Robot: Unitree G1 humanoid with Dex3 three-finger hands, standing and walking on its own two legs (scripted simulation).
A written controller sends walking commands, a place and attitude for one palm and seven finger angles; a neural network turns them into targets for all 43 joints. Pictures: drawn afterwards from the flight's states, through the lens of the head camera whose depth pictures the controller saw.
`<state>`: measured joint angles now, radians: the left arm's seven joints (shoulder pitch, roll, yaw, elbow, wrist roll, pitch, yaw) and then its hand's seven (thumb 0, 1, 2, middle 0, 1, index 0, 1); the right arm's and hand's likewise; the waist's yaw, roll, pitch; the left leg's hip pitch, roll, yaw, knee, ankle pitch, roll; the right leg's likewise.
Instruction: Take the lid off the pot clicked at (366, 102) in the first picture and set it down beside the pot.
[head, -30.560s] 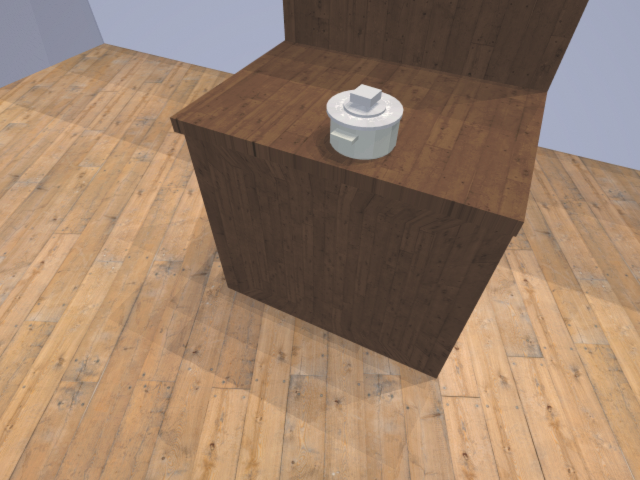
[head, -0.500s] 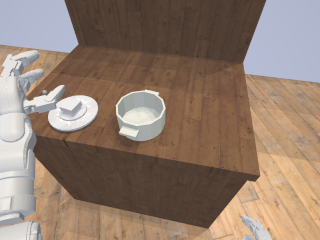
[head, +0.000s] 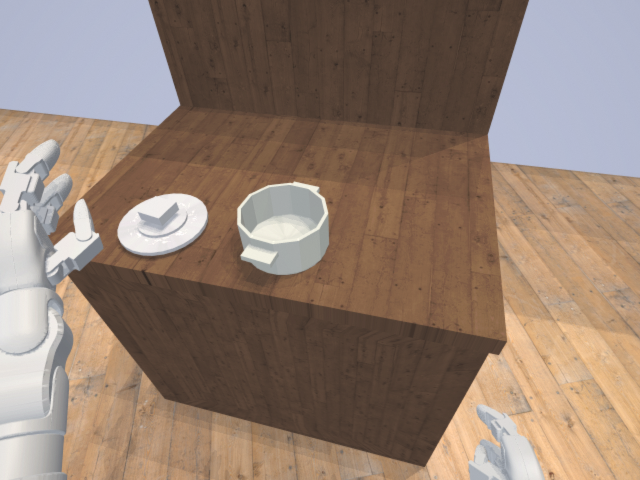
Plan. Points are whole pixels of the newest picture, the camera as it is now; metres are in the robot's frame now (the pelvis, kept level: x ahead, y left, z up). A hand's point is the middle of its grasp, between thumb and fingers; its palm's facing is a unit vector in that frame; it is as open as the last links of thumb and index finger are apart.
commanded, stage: draw the hand back to the body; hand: left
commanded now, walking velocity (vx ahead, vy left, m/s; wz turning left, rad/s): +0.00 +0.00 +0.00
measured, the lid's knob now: (158, 210) +0.54 +0.36 +0.02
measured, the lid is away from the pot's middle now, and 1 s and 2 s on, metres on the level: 0.24 0.24 0.24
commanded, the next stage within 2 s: step back with the hand held close in 0.80 s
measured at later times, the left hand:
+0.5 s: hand (54, 308) +0.21 +0.27 +0.19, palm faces +0.43 -0.85 -0.30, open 7.4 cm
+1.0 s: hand (9, 320) +0.19 +0.29 +0.20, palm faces +0.45 -0.81 -0.38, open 7.4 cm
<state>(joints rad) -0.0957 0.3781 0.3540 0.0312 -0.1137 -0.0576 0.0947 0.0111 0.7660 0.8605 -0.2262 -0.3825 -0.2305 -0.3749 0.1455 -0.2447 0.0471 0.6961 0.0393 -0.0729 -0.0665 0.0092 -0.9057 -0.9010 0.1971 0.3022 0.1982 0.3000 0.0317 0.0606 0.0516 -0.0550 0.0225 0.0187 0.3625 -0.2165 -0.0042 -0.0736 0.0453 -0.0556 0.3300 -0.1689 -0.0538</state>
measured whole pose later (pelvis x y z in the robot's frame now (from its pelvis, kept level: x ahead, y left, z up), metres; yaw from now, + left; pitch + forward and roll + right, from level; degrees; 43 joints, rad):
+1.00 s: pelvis +0.00 +0.04 +0.00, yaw +0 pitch -5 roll -1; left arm 0.45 0.37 0.39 -0.54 -0.08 -0.14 0.09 0.02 0.89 0.89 -0.21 -0.31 -0.21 -0.30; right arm 0.17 -0.21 0.06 0.62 0.01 -0.09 -0.06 0.01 -0.90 -0.90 0.20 0.30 0.20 0.30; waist 0.05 0.05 0.03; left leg -0.10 -0.01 0.02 0.43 -0.26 0.05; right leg -0.09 0.01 -0.05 0.35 -0.18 0.00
